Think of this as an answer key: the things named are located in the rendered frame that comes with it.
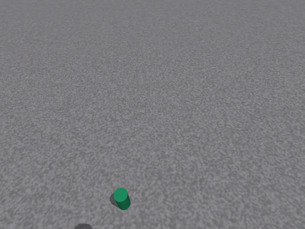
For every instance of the can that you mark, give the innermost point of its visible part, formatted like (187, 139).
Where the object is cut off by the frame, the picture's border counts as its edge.
(122, 198)

